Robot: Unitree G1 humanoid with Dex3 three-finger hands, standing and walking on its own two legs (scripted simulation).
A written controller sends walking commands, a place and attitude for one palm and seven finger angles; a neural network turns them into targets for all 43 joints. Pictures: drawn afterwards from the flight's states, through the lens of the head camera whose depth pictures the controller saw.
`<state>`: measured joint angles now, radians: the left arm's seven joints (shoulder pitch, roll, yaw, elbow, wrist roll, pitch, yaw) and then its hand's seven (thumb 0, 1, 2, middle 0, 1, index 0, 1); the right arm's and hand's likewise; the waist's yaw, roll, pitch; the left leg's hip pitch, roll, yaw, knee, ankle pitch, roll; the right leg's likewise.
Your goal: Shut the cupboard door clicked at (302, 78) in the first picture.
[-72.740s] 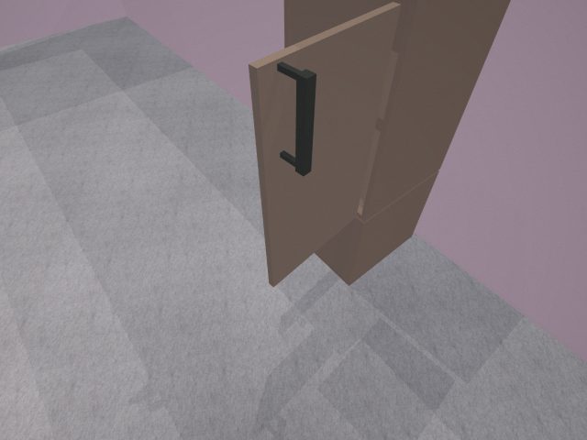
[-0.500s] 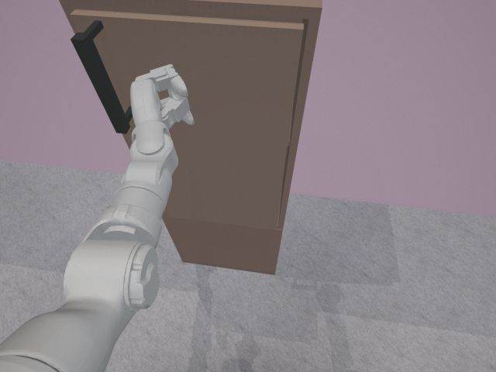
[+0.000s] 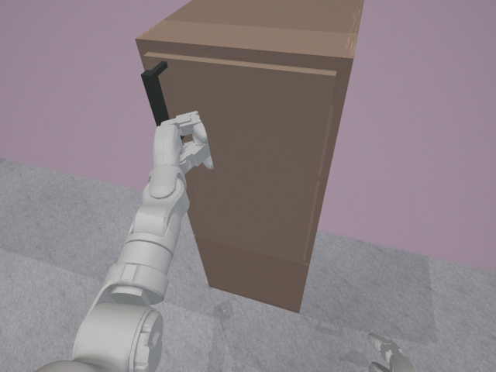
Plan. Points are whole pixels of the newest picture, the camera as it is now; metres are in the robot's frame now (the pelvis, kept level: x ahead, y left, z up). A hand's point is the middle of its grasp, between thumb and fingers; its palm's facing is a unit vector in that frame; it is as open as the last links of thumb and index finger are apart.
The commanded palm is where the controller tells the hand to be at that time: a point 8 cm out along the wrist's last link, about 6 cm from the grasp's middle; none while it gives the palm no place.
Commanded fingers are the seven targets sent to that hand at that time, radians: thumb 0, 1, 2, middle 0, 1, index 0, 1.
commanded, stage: draw the hand back to the body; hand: left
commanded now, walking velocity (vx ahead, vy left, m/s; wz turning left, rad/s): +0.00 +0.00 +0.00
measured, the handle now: (166, 110) +0.56 +0.18 +0.16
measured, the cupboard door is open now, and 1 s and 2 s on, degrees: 0 0 0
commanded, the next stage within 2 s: step back with the hand held close in 1.38 s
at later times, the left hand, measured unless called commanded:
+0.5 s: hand (124, 228) +0.27 +0.17 +0.16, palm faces +0.15 -0.97 -0.20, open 3.1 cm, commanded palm +0.24 +0.23 +0.18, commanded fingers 0.00 0.90 0.90 -0.86 -1.02 -0.86 -1.02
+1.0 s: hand (0, 293) +0.18 +0.29 +0.16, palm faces +0.44 -0.81 -0.39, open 6.1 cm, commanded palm +0.13 +0.32 +0.18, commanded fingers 0.00 0.90 0.90 -0.20 -0.30 -0.20 -0.30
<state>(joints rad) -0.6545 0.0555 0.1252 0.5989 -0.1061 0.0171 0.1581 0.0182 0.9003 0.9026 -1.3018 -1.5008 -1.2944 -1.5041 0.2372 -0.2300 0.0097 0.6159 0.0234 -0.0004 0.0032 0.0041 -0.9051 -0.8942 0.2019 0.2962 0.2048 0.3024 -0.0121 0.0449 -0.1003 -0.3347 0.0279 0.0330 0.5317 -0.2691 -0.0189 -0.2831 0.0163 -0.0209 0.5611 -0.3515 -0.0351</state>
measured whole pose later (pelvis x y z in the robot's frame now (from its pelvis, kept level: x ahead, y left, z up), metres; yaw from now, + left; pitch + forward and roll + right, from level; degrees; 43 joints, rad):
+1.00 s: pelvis -0.01 +0.02 +0.01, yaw +1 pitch -4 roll +0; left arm 0.45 0.34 0.32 -0.33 -0.08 -0.08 0.08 0.02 0.89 0.90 -0.45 -0.56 -0.44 -0.56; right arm 0.20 -0.23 0.02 0.62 0.02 -0.03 -0.07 0.01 -0.90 -0.89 0.20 0.30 0.21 0.30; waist 0.06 0.07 -0.01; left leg -0.13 0.01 0.03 0.41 -0.21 0.01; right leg -0.04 0.00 -0.02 0.38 -0.27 0.00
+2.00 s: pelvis -0.05 +0.04 +0.00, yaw +0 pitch +0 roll -1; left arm 0.56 0.44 0.39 -0.46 -0.08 -0.13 0.13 0.02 0.89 0.90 -0.22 -0.30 -0.21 -0.31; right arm 0.20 -0.24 0.00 0.53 0.03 0.05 -0.10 0.01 -0.90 -0.89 0.20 0.30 0.21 0.30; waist 0.01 0.03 -0.03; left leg -0.33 0.00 0.05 0.51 -0.19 0.04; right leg -0.25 -0.01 -0.01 0.48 -0.23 0.02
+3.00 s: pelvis -0.22 +0.08 -0.01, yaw +3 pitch -1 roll -3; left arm 0.58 0.50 0.48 -0.58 -0.08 -0.22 0.14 0.02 0.89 0.90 -0.22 -0.30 -0.21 -0.31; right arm 0.26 -0.20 -0.01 0.62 -0.01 -0.07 -0.06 0.01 -0.90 -0.89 0.21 0.30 0.21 0.30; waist 0.01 -0.03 -0.04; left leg -0.59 -0.01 0.00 0.84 -0.33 -0.04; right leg -0.27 0.01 0.02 0.59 -0.40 -0.05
